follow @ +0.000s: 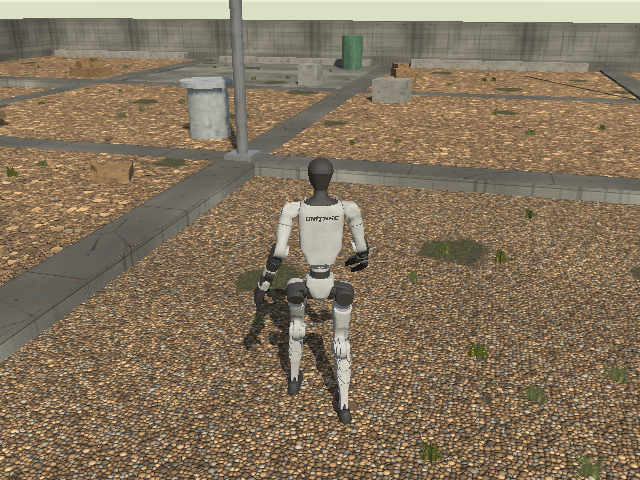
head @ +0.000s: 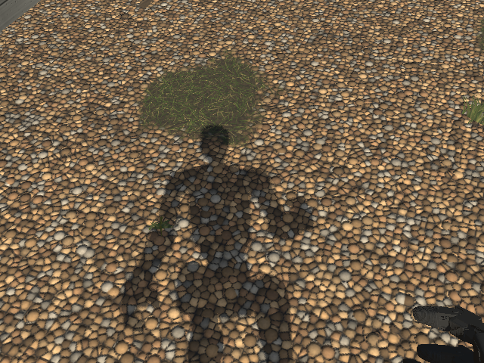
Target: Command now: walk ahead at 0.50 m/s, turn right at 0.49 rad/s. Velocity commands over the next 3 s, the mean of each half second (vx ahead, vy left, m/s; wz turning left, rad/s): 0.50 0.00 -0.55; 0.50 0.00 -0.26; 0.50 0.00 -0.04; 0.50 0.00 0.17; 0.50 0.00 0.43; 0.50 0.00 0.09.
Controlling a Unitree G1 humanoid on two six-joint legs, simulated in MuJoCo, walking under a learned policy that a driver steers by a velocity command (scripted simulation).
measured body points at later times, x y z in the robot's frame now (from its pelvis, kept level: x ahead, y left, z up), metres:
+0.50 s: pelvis +0.25 -0.03 -0.01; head +0.29 -0.04 +0.44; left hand +0.55 +0.12 -0.08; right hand +0.16 -0.31 -0.13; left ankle +0.13 +0.14 -0.74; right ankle +0.36 -0.19 -0.72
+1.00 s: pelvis +0.51 -0.13 +0.00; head +0.53 -0.14 +0.45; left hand +0.66 +0.12 -0.12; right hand +0.60 -0.43 -0.09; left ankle +0.73 -0.08 -0.71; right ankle +0.36 -0.17 -0.74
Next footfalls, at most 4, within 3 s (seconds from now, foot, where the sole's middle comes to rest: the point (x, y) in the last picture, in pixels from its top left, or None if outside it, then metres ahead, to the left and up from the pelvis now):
0.04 left None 0.17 0.13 -0.78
0.54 right None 0.40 -0.19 -0.78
1.06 left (318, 270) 0.76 -0.10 -0.78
1.62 right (427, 233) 0.93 -0.44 -0.78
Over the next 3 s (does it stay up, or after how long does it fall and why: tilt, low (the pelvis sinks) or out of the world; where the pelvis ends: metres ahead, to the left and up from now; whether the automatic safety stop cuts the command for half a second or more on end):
stays up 1.57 -0.47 0.01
